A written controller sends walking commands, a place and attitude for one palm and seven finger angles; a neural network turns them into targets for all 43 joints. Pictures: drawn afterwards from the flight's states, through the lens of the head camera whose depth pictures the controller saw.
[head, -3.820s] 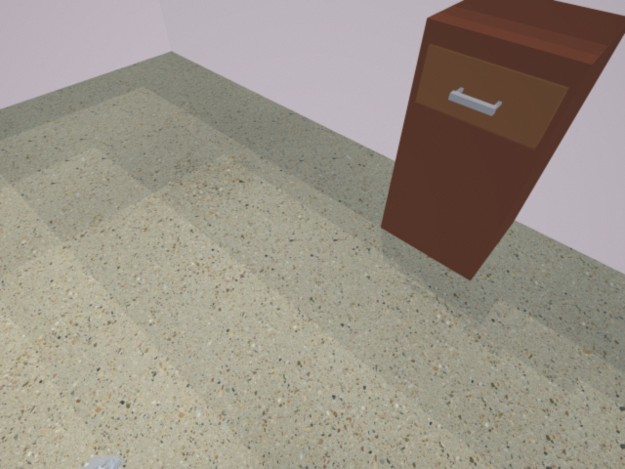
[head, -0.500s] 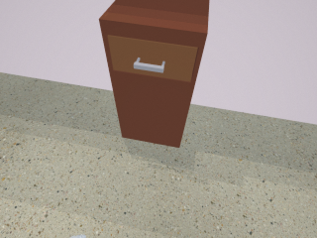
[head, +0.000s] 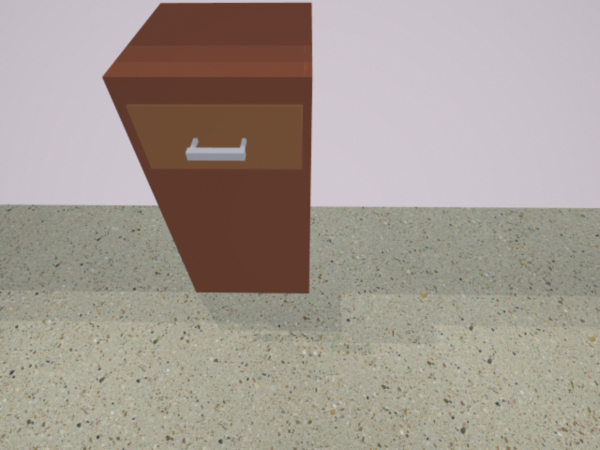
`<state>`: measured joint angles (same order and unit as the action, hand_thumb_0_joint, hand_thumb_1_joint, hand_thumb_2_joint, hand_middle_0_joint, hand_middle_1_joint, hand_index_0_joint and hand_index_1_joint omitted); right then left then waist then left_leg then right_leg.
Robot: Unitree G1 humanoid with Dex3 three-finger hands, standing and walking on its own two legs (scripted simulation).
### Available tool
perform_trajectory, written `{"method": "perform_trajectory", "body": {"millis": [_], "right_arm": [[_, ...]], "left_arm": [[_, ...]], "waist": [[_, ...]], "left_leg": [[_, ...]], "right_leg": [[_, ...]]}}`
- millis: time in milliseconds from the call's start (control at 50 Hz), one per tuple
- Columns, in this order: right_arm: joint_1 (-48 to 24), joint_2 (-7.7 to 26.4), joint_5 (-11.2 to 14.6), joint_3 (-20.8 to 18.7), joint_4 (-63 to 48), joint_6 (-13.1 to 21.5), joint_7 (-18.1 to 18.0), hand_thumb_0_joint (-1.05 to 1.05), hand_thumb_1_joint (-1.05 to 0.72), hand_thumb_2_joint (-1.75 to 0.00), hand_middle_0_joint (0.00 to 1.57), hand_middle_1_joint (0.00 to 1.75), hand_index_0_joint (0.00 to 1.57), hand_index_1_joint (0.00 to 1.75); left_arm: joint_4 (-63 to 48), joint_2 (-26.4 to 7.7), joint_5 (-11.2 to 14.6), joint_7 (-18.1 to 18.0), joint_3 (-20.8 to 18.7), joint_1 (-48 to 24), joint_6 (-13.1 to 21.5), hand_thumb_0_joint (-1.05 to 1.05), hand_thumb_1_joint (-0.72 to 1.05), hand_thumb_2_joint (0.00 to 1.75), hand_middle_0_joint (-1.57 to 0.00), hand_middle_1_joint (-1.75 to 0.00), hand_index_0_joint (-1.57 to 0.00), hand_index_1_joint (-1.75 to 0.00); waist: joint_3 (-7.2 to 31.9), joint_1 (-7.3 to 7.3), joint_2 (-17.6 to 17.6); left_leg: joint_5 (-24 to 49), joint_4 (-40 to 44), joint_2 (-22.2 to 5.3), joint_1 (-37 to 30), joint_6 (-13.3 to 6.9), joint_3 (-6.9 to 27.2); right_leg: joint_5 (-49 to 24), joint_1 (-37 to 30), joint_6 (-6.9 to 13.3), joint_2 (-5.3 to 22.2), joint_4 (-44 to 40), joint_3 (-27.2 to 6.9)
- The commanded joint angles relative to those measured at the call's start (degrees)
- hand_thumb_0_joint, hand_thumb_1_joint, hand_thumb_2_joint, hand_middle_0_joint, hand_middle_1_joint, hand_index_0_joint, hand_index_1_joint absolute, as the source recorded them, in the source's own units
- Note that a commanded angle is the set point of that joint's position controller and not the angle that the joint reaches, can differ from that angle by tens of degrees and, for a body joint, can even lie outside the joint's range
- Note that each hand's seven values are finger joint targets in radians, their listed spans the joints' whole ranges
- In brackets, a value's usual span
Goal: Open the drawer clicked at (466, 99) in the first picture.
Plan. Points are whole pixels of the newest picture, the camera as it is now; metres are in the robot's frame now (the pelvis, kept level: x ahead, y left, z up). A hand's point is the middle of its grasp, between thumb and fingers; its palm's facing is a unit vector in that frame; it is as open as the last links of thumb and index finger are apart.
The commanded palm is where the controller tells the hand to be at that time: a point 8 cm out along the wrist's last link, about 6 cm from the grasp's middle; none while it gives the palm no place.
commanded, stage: take the last steps up to it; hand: left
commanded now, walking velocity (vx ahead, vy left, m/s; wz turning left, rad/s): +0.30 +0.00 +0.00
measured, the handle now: (217, 148) +0.76 +0.21 -0.05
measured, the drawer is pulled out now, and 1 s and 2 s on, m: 0.00 0.00 0.00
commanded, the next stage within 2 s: come to a stop and stand still in 0.48 s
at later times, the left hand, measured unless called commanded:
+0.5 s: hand out of the picture +0.09 +0.18 -0.18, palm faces +0.08 -0.99 -0.14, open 7.4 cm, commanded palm none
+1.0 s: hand (201, 349) +0.32 +0.19 -0.15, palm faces +0.07 -0.97 -0.25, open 7.3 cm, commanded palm none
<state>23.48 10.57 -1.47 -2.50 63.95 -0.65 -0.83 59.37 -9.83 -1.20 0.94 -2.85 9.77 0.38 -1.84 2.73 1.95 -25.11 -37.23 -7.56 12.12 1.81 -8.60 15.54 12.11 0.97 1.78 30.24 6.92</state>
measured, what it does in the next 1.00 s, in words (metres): walks ahead: left foot, then right foot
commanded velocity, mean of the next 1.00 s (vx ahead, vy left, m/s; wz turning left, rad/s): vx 0.02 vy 0.03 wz -0.01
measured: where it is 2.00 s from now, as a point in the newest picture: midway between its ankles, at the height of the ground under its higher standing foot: outside the picture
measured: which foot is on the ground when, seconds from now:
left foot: up 0.00-0.36, down 0.38-0.76, up 0.78-1.00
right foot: down 0.00-0.40, up 0.42-0.70, down 0.72-1.00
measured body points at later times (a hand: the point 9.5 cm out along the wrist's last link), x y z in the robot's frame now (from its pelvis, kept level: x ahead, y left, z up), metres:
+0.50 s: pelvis +0.16 +0.03 -0.01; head +0.18 +0.04 +0.44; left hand +0.08 +0.24 -0.17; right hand +0.25 -0.20 -0.15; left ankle +0.21 +0.13 -0.73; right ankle +0.05 -0.09 -0.65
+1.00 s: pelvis +0.23 +0.00 +0.01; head +0.28 -0.01 +0.45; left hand +0.31 +0.24 -0.13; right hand +0.28 -0.23 -0.16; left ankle +0.18 +0.13 -0.67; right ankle +0.28 -0.11 -0.73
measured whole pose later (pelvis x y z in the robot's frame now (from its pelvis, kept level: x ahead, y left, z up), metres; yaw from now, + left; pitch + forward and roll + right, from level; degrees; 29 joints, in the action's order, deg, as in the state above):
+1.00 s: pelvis +0.23 +0.00 +0.01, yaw +2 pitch +0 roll +2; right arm 10.7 10.8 -0.4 -3.6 59.3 -4.3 -1.2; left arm 56.1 -8.3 -1.6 -2.5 -2.4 6.4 -1.2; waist -5.9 -0.4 0.5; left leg -29.2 -55.3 -0.1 21.5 2.7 -1.7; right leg 10.9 18.2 1.1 5.5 29.2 7.2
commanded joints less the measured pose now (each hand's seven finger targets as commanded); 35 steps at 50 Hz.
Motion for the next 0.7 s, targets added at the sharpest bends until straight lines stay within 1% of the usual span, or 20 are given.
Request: {"method": "perform_trajectory", "body": {"millis": [0,20,60,100,200,260,280,320,340,360,380,400,420,440,460,480,540,620,660,680], "right_arm": [[-11.88,4.30,-0.15,-1.05,-7.44,1.68,0.82,0.00,-0.90,-0.90,0.20,0.30,0.20,0.30],[-10.77,4.17,-0.30,-1.31,-6.40,1.68,1.08,0.00,-0.90,-0.90,0.20,0.30,0.20,0.30],[-6.86,1.96,-0.45,-1.48,-4.60,1.47,1.41,0.00,-0.90,-0.90,0.20,0.30,0.20,0.30],[-6.24,1.32,-0.26,-1.37,-4.60,1.27,1.67,0.00,-0.90,-0.90,0.20,0.30,0.20,0.30],[-11.97,1.21,0.20,-1.12,-7.19,1.76,2.48,0.00,-0.90,-0.90,0.20,0.30,0.20,0.30],[-14.86,0.97,0.41,-0.84,-8.27,2.51,2.64,0.00,-0.90,-0.90,0.20,0.30,0.20,0.30],[-14.26,1.31,0.44,-0.75,-8.25,2.74,2.53,0.00,-0.90,-0.90,0.20,0.30,0.20,0.30],[-6.82,2.79,0.05,-1.03,-5.56,3.28,1.66,0.00,-0.90,-0.90,0.20,0.30,0.20,0.30],[0.83,5.48,-0.36,-1.65,-3.37,3.67,1.00,0.00,-0.90,-0.90,0.20,0.30,0.20,0.30],[6.37,12.04,-0.97,-3.00,-2.49,3.89,0.28,0.00,-0.90,-0.90,0.20,0.30,0.20,0.30],[8.74,14.45,-0.20,-3.07,-2.19,3.20,0.02,0.00,-0.90,-0.90,0.20,0.30,0.20,0.30],[4.45,12.94,0.16,-2.83,-2.52,3.19,-0.43,0.00,-0.90,-0.90,0.20,0.30,0.20,0.30],[-0.52,10.06,0.26,-2.32,-4.05,3.28,-0.46,0.00,-0.90,-0.90,0.20,0.30,0.20,0.30],[-3.93,6.91,0.12,-1.41,-4.97,3.60,-0.43,0.00,-0.90,-0.90,0.20,0.30,0.20,0.30],[-5.99,4.95,0.13,-0.76,-5.15,3.98,-0.54,0.00,-0.90,-0.90,0.20,0.30,0.20,0.30],[-7.76,4.80,0.11,-0.54,-5.59,4.15,-0.56,0.00,-0.90,-0.90,0.20,0.30,0.20,0.30],[-8.63,4.68,0.05,-0.91,-6.05,4.04,-0.52,0.00,-0.90,-0.90,0.20,0.30,0.20,0.30],[-9.54,4.51,-0.01,-0.46,-5.75,3.13,-0.74,0.00,-0.90,-0.90,0.20,0.30,0.20,0.30],[-10.48,4.35,0.36,-0.42,-5.06,2.52,-0.86,0.00,-0.90,-0.90,0.20,0.30,0.20,0.30],[-9.85,3.38,0.75,-0.31,-4.73,2.40,-0.76,0.00,-0.90,-0.90,0.20,0.30,0.20,0.30]], "left_arm": [[2.86,-10.41,0.15,-1.89,-2.22,14.76,1.60,0.00,0.90,0.90,-0.20,-0.30,-0.20,-0.30],[2.22,-7.91,0.08,-2.01,-1.54,12.29,1.80,0.00,0.90,0.90,-0.20,-0.30,-0.20,-0.30],[1.45,-5.42,-0.28,-2.18,-1.06,9.87,2.65,0.00,0.90,0.90,-0.20,-0.30,-0.20,-0.30],[1.80,-5.50,-0.12,-2.02,-0.55,10.32,3.36,0.00,0.90,0.90,-0.20,-0.30,-0.20,-0.30],[3.66,-6.41,-0.18,-2.10,-0.30,13.37,4.08,0.00,0.90,0.90,-0.20,-0.30,-0.20,-0.30],[4.89,-6.75,-0.43,-2.30,-0.53,14.93,3.86,0.00,0.90,0.90,-0.20,-0.30,-0.20,-0.30],[4.93,-7.30,-0.40,-2.32,-0.71,14.79,3.71,0.00,0.90,0.90,-0.20,-0.30,-0.20,-0.30],[5.18,-7.02,-0.04,-2.30,-0.76,14.31,3.42,0.00,0.90,0.90,-0.20,-0.30,-0.20,-0.30],[5.03,-5.81,0.24,-2.13,-0.54,14.79,3.23,0.00,0.90,0.90,-0.20,-0.30,-0.20,-0.30],[4.00,-2.50,0.72,-1.73,-0.19,17.77,2.83,0.00,0.90,0.90,-0.20,-0.30,-0.20,-0.30],[1.90,-1.91,0.65,-1.54,-0.07,16.00,3.04,0.00,0.90,0.90,-0.20,-0.30,-0.20,-0.30],[1.58,-1.87,0.48,-1.85,-0.06,13.58,2.60,0.00,0.90,0.90,-0.20,-0.30,-0.20,-0.30],[1.26,-1.90,0.34,-1.46,-0.32,10.66,2.52,0.00,0.90,0.90,-0.20,-0.30,-0.20,-0.30],[1.41,-1.71,-0.05,-0.97,-0.51,9.65,2.36,0.00,0.90,0.90,-0.20,-0.30,-0.20,-0.30],[1.85,-1.13,-0.32,-0.66,-0.44,10.33,1.99,0.00,0.90,0.90,-0.20,-0.30,-0.20,-0.30],[2.26,0.27,-0.34,-0.68,-0.29,12.75,1.31,0.00,0.90,0.90,-0.20,-0.30,-0.20,-0.30],[1.82,1.46,-0.43,-0.77,-0.38,14.02,0.17,0.00,0.90,0.90,-0.20,-0.30,-0.20,-0.30],[0.10,2.05,-0.15,-1.57,0.48,10.45,-0.03,0.00,0.90,0.90,-0.20,-0.30,-0.20,-0.30],[1.23,0.23,-0.12,-2.07,0.51,13.39,0.19,0.00,0.90,0.90,-0.20,-0.30,-0.20,-0.30],[1.38,-2.78,-0.30,-2.39,0.31,14.01,0.62,0.00,0.90,0.90,-0.20,-0.30,-0.20,-0.30]], "waist": [[-6.70,-7.76,-14.21],[-8.41,-5.79,-10.20],[-7.03,-2.93,-6.41],[-6.85,-2.21,-8.23],[-7.15,-2.78,-9.02],[-6.21,-3.64,-9.32],[-5.67,-3.11,-8.42],[-2.36,0.53,-5.55],[2.72,3.35,-1.08],[8.79,3.84,12.73],[9.56,3.98,15.23],[7.83,3.11,13.30],[2.13,2.04,9.00],[-1.51,0.62,5.54],[-2.42,-1.09,3.12],[-1.78,-2.74,4.35],[-0.76,-3.73,4.73],[-1.77,-3.76,3.51],[0.35,-5.63,1.71],[1.31,-5.84,-2.31]], "left_leg": [[-3.11,-23.51,-0.43,29.88,-1.23,5.72],[0.78,-23.89,-1.37,28.96,-1.01,6.16],[5.56,-22.35,-1.40,24.20,-0.16,4.82],[9.02,-20.03,-0.97,22.83,0.45,3.75],[12.79,-10.38,-0.25,21.72,-0.32,2.69],[11.58,-3.70,1.00,17.12,-1.59,1.79],[11.25,-1.50,1.70,14.60,-2.00,1.24],[15.32,5.11,4.85,0.71,-2.80,-0.82],[18.76,8.32,2.96,-10.65,-3.98,1.69],[22.20,11.36,-11.17,-21.75,-9.15,20.05],[19.35,19.67,-18.83,-19.66,-13.71,31.00],[10.98,22.81,-18.62,-15.23,-13.31,30.77],[6.65,24.06,-16.82,-8.25,-12.85,27.11],[6.11,25.37,-14.46,-2.16,-11.67,22.71],[8.66,25.89,-12.74,2.02,-10.43,18.82],[10.53,26.23,-11.41,4.77,-9.94,14.54],[13.40,26.32,-8.85,5.95,-10.51,9.38],[22.65,22.60,-8.20,5.61,-10.83,7.68],[24.89,15.95,-5.54,4.42,-7.58,4.67],[21.38,12.14,-2.61,3.89,-4.63,3.32]], "right_leg": [[18.46,-10.19,10.71,20.62,-23.47,-28.81],[13.64,-7.37,9.56,18.71,-22.57,-23.47],[3.00,-4.64,8.03,15.61,-21.33,-15.01],[-4.19,-3.56,7.39,14.10,-21.25,-10.70],[-12.00,-5.35,7.76,13.63,-19.98,-8.95],[-16.68,-7.18,6.98,13.99,-16.91,-8.58],[-18.97,-7.54,6.65,13.98,-15.04,-7.66],[-26.56,-4.12,4.74,10.98,-3.74,-4.39],[-24.51,-0.13,2.90,7.95,8.11,-2.24],[-1.72,12.11,0.11,0.93,24.04,1.64],[19.10,16.67,0.24,-2.31,36.71,-1.14],[17.43,19.70,0.92,0.13,42.57,-5.19],[12.62,21.83,0.88,2.81,44.05,-5.86],[8.99,20.74,0.53,4.49,42.20,-6.23],[7.31,17.80,0.15,5.40,38.93,-6.02],[6.92,14.70,-0.27,5.43,35.94,-5.13],[5.20,11.13,-1.08,4.86,25.74,-3.11],[1.09,5.97,-2.27,3.74,10.89,-3.01],[-8.05,-0.78,-2.73,2.55,-1.03,-2.12],[-15.53,-2.96,-2.46,4.64,-6.16,-5.39]]}}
